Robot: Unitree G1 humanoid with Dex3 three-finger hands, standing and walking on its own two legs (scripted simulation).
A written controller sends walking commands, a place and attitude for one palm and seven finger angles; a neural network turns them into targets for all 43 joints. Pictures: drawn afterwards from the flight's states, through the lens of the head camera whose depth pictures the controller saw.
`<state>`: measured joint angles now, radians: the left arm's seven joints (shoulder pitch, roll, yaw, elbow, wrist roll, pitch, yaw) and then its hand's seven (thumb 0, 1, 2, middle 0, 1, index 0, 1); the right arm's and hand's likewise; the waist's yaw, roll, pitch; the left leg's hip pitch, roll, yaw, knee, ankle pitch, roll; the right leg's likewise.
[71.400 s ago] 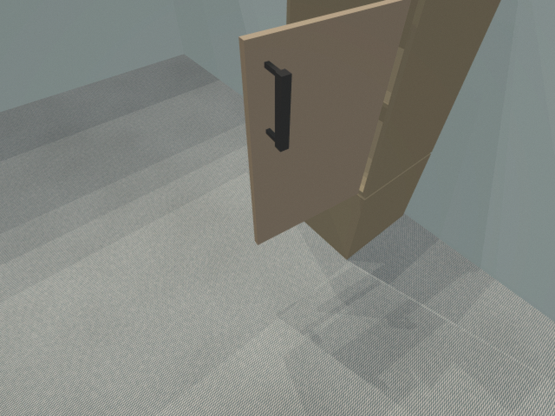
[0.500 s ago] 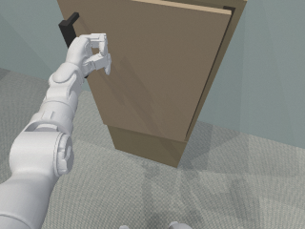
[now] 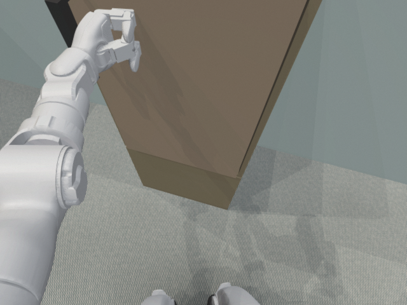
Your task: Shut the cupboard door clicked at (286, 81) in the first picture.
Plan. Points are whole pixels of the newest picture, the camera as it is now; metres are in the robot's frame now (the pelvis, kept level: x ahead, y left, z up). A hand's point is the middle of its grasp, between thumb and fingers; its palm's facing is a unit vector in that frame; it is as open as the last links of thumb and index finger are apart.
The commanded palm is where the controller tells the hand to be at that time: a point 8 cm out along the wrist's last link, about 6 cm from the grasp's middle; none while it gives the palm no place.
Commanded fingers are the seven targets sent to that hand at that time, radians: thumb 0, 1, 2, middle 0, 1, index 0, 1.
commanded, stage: push the door shut along its arc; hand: left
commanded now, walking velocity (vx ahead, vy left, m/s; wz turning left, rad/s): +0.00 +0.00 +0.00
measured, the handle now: (83, 38) +0.59 +0.15 +0.16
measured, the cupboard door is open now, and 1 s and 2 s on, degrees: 0 0 0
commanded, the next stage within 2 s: pull the fist back off the door in 0.30 s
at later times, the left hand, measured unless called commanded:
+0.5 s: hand (136, 48) +0.53 +0.06 +0.17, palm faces -0.26 -0.96 +0.08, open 2.8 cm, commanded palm +0.56 +0.08 +0.16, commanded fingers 0.00 0.90 0.90 -1.30 -1.50 -1.30 -1.50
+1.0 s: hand (148, 52) +0.52 +0.04 +0.17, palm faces -0.05 -1.00 +0.02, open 3.1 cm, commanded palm +0.49 +0.08 +0.16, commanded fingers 0.00 0.90 0.90 -1.30 -1.50 -1.30 -1.50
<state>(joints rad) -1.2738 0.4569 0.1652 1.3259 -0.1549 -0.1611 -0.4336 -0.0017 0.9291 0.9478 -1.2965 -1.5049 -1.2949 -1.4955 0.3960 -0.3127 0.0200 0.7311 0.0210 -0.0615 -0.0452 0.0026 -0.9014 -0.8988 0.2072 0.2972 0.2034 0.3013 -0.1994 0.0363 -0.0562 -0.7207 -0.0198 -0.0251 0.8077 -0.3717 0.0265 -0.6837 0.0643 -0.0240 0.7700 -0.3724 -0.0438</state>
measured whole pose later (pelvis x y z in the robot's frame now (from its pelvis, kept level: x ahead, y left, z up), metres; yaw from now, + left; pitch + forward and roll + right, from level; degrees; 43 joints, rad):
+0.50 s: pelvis -0.01 +0.01 -0.01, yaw +1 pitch +18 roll -2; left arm -1.33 0.34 0.17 1.33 -0.17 -0.12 -0.22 -0.04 0.84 1.03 -1.30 -1.50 -1.30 -1.50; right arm 0.40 -0.30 0.01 0.78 0.02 -0.12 -0.03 0.00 -0.90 -0.90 0.21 0.30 0.20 0.30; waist -0.17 0.05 -0.08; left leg -0.80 -0.03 -0.05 0.86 -0.37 0.03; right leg -0.75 0.05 -0.05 0.80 -0.38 -0.03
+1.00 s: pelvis -0.02 +0.01 +0.00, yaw -2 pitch +16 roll -1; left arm -1.19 0.27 0.25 1.29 -0.05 -0.28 0.11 0.01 0.93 0.93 -1.30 -1.50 -1.30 -1.50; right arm 0.53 -0.29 0.00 0.71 -0.03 -0.07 0.07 0.00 -0.90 -0.90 0.21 0.30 0.20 0.30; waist -0.21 0.06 -0.10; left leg -0.73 -0.02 0.01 0.80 -0.35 0.04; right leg -0.70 0.07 0.01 0.76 -0.34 -0.03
